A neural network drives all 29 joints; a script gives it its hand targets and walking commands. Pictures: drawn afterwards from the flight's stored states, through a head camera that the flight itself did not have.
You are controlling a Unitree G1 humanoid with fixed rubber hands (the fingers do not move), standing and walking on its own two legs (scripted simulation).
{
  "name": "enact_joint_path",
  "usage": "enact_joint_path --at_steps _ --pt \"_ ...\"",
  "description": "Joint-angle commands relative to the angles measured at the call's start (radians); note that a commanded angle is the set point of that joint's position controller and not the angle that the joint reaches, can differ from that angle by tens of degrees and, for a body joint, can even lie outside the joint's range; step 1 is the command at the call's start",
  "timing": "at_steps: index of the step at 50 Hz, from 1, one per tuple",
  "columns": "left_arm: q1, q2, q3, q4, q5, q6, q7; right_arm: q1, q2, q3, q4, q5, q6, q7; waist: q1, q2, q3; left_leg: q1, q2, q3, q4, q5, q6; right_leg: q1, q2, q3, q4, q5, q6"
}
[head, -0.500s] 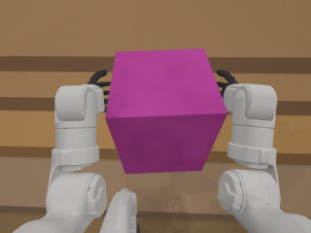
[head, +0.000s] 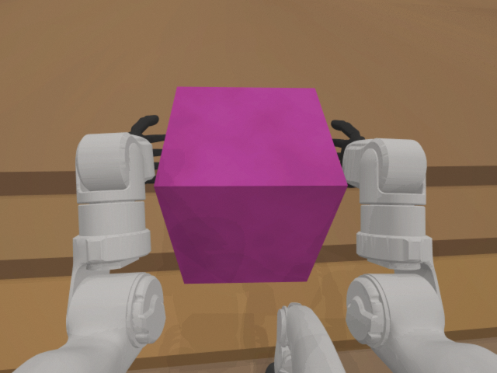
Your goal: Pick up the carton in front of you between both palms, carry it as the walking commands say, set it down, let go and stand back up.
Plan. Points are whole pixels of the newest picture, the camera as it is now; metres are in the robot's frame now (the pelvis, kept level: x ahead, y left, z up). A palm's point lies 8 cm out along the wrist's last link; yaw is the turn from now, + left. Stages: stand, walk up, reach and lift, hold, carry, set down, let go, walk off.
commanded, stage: carry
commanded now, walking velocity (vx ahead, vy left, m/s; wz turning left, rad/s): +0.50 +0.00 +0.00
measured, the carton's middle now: (246, 190) +0.38 -0.01 +0.13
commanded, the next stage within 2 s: none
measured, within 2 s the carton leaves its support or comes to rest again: neither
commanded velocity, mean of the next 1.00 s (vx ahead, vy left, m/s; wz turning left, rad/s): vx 0.50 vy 0.00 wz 0.00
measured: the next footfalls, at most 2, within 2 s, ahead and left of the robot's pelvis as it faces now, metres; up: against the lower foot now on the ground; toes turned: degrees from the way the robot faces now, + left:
right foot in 0.04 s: +0.22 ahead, -0.13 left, +0.12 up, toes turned -7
left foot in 0.50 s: +0.50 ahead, +0.15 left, +0.24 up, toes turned +7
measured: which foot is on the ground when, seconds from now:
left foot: down 0.00-0.10, up 0.12-0.48, down 0.50-1.00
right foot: up 0.00-0.02, down 0.04-0.56, up 0.58-0.96, down 0.98-1.00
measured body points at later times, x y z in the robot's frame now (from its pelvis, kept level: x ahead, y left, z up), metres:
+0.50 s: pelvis +0.30 +0.02 +0.12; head +0.32 +0.00 +0.57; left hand +0.69 +0.17 +0.31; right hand +0.70 -0.13 +0.30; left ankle +0.49 +0.14 -0.46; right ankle +0.18 -0.12 -0.62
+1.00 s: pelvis +0.62 +0.02 +0.25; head +0.62 +0.05 +0.70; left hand +1.01 +0.18 +0.44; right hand +1.00 -0.12 +0.45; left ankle +0.47 +0.14 -0.49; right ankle +0.77 -0.08 -0.34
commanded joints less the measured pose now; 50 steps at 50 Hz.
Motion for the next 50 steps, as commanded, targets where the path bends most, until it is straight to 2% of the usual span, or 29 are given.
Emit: enact_joint_path --at_steps 1,3,4,5,6,7,9,10,12,15,18,20,22,23,25,26,27,28,29,30,33,34,37,40,44,45,47,49,50 --pt "-0.701 -1.070 -0.541 0.056 -0.422 -0.018 -0.176 -0.749 1.015 0.469 0.011 0.416 0.000 0.277 0.060 0.247 -0.317 -0.077 0.089 0.046 -0.119 1.075 0.166 0.525 0.090 -0.160 -0.377 0.164 -0.034" --pt "-0.703 -1.110 -0.519 0.083 -0.447 -0.029 -0.183 -0.744 1.026 0.433 0.060 0.375 -0.003 0.276 0.147 0.286 -0.446 0.097 0.089 0.073 0.205 1.574 0.122 0.672 0.207 -0.237 -0.567 0.073 -0.044" --pt "-0.757 -1.145 -0.538 0.058 -0.473 -0.039 -0.191 -0.732 1.031 0.418 0.079 0.357 -0.009 0.275 0.214 0.178 -0.557 0.057 0.067 0.079 0.515 1.558 0.067 0.941 0.206 -0.186 -0.794 0.347 -0.031" --pt "-0.738 -1.194 -0.545 0.048 -0.503 -0.053 -0.204 -0.719 1.021 0.407 0.059 0.341 -0.024 0.271 0.252 0.145 -0.585 -0.118 0.012 0.012 0.756 1.122 0.029 1.160 0.163 -0.030 -1.050 0.433 -0.020" --pt "-0.750 -1.216 -0.554 0.035 -0.525 -0.071 -0.214 -0.693 1.051 0.397 0.070 0.316 -0.035 0.269 0.159 -0.158 -0.643 -0.576 -0.134 -0.080 1.172 0.003 -0.041 1.539 -0.232 0.516 -0.953 1.250 -0.203" --pt "-0.743 -1.244 -0.550 0.019 -0.544 -0.091 -0.220 -0.661 1.026 0.370 0.085 0.290 -0.043 0.264 0.201 -0.164 -0.757 -0.634 -0.178 -0.267 1.478 0.011 -0.011 1.521 -0.235 0.711 -0.984 1.255 -0.310" --pt "-0.896 -1.262 -0.592 -0.165 -0.579 -0.122 -0.226 -0.735 1.065 0.398 0.000 0.296 -0.054 0.256 0.159 -0.031 -0.591 -0.825 -0.097 -0.257 1.555 0.023 0.050 1.376 -0.200 0.655 -1.032 0.488 -0.227" --pt "-0.946 -1.282 -0.618 -0.224 -0.603 -0.125 -0.229 -0.756 1.061 0.413 -0.038 0.304 -0.056 0.246 0.106 -0.053 -0.518 -0.868 -0.063 -0.252 1.502 0.027 0.070 1.321 -0.183 0.584 -1.066 0.348 -0.173" --pt "-0.944 -1.282 -0.642 -0.265 -0.622 -0.120 -0.234 -0.773 1.034 0.447 -0.109 0.316 -0.059 0.224 0.112 -0.032 -0.448 -0.882 -0.031 -0.212 1.434 0.042 0.085 1.235 -0.170 0.465 -1.116 0.078 -0.115" --pt "-0.868 -1.223 -0.640 -0.266 -0.601 -0.100 -0.232 -0.734 1.014 0.501 -0.158 0.329 -0.056 0.201 0.135 -0.050 -0.423 -0.977 -0.024 -0.087 1.433 -0.013 0.098 1.286 -0.201 0.396 -1.174 0.293 -0.157" --pt "-0.761 -1.133 -0.613 -0.211 -0.552 -0.069 -0.224 -0.719 1.000 0.548 -0.156 0.344 -0.031 0.193 0.192 -0.089 -0.372 -1.413 0.012 -0.151 1.711 -0.268 0.108 1.542 -0.281 0.445 -1.215 0.320 -0.175" --pt "-0.733 -1.090 -0.600 -0.170 -0.525 -0.050 -0.227 -0.707 0.976 0.554 -0.121 0.337 -0.017 0.192 0.162 -0.043 -0.296 -1.413 0.045 -0.103 1.492 -0.276 0.099 1.479 -0.213 0.333 -1.298 0.188 -0.106" --pt "-0.712 -1.066 -0.567 -0.123 -0.509 -0.034 -0.234 -0.714 0.971 0.551 -0.082 0.339 -0.006 0.193 0.117 -0.078 -0.268 -1.021 0.066 0.003 1.110 -0.114 0.083 1.196 -0.117 0.128 -1.441 0.242 -0.084" --pt "-0.724 -1.055 -0.557 -0.104 -0.496 -0.027 -0.237 -0.720 0.983 0.555 -0.067 0.351 -0.003 0.195 0.083 -0.145 -0.285 -0.684 0.034 0.069 0.894 -0.003 0.103 0.982 -0.074 -0.004 -1.489 0.491 -0.078" --pt "-0.695 -1.055 -0.523 -0.045 -0.475 -0.015 -0.241 -0.722 1.018 0.546 -0.022 0.381 -0.003 0.201 -0.013 -0.271 -0.407 -0.400 -0.097 0.171 0.793 0.130 0.115 1.041 -0.077 -0.064 -1.263 1.332 -0.055" --pt "-0.702 -1.056 -0.509 -0.027 -0.455 -0.013 -0.242 -0.734 1.033 0.546 -0.017 0.395 -0.008 0.205 -0.053 -0.246 -0.479 -0.321 -0.172 0.220 0.654 0.024 0.111 1.129 -0.067 -0.076 -1.024 1.492 -0.033" --pt "-0.713 -1.060 -0.486 0.000 -0.439 -0.014 -0.239 -0.765 1.052 0.550 -0.014 0.407 -0.015 0.211 -0.128 -0.092 -0.598 -0.056 -0.139 0.134 0.428 0.282 0.116 1.088 -0.010 -0.072 -0.685 1.349 0.037" --pt "-0.679 -1.053 -0.482 0.005 -0.411 -0.025 -0.236 -0.747 1.100 0.563 -0.010 0.448 -0.022 0.223 -0.139 -0.045 -0.616 0.181 -0.087 -0.064 0.220 0.352 0.113 0.880 0.041 0.031 -0.470 0.808 0.064" --pt "-0.616 -1.065 -0.449 0.022 -0.382 -0.036 -0.234 -0.751 1.118 0.567 -0.024 0.473 -0.043 0.233 -0.065 0.307 -0.700 0.398 0.286 -0.719 0.154 0.941 0.316 0.494 0.211 0.105 0.056 0.082 0.139" --pt "-0.634 -1.035 -0.430 0.033 -0.347 -0.042 -0.226 -0.792 1.160 0.575 -0.051 0.497 -0.053 0.243 -0.063 0.186 -0.789 0.376 0.267 -0.750 0.251 1.078 0.367 0.479 0.206 0.310 0.297 0.104 0.093" --pt "-0.754 -1.063 -0.442 -0.083 -0.352 -0.049 -0.209 -1.009 1.213 0.614 -0.265 0.564 -0.080 0.261 -0.023 0.091 -0.533 0.188 0.215 -0.608 0.208 0.236 0.252 0.223 0.085 0.252 0.283 0.104 0.019" --pt "-0.769 -1.053 -0.461 -0.117 -0.356 -0.050 -0.198 -1.024 1.219 0.622 -0.284 0.573 -0.078 0.263 0.007 0.092 -0.491 0.144 0.201 -0.536 0.164 0.149 0.227 0.221 0.063 0.228 0.242 0.105 0.008" --pt "-0.751 -1.022 -0.498 -0.168 -0.364 -0.049 -0.173 -0.978 1.185 0.622 -0.297 0.571 -0.058 0.259 -0.003 0.030 -0.429 0.133 0.206 -0.427 0.108 0.111 0.225 0.168 0.046 0.149 0.104 0.041 0.000" --pt "-0.687 -1.004 -0.529 -0.134 -0.369 -0.024 -0.166 -0.864 1.101 0.591 -0.226 0.519 -0.028 0.253 -0.072 0.114 -0.431 0.368 0.278 -0.450 0.068 0.308 0.284 -0.174 0.046 0.099 0.442 -0.088 -0.020" --pt "-0.678 -0.981 -0.531 -0.036 -0.362 -0.003 -0.170 -0.804 1.037 0.556 -0.111 0.472 -0.001 0.265 -0.040 0.067 -0.270 0.292 0.186 -0.295 -0.062 0.113 0.187 -0.258 -0.005 0.045 0.190 -0.119 0.001" --pt "-0.686 -0.988 -0.526 -0.003 -0.363 -0.002 -0.170 -0.804 1.026 0.536 -0.085 0.463 0.002 0.269 -0.013 0.072 -0.260 0.159 0.161 -0.224 -0.131 0.169 0.186 -0.094 -0.014 0.004 0.037 -0.044 0.007" --pt "-0.703 -1.017 -0.523 0.033 -0.386 0.000 -0.172 -0.811 1.024 0.496 -0.039 0.450 0.011 0.275 0.035 0.191 -0.267 -0.084 0.085 0.017 -0.191 0.621 0.171 0.353 0.034 -0.106 -0.284 0.094 -0.022" --pt "-0.716 -1.068 -0.525 0.063 -0.429 -0.006 -0.177 -0.772 1.013 0.452 0.022 0.415 0.014 0.275 0.106 0.274 -0.382 -0.036 0.097 0.064 -0.014 1.343 0.148 0.626 0.134 -0.178 -0.444 0.218 -0.052" --pt "-0.742 -1.092 -0.517 0.077 -0.442 -0.012 -0.178 -0.798 1.028 0.434 0.040 0.391 0.014 0.273 0.150 0.231 -0.474 0.068 0.070 0.062 0.232 1.537 0.124 0.740 0.205 -0.218 -0.555 0.132 -0.055"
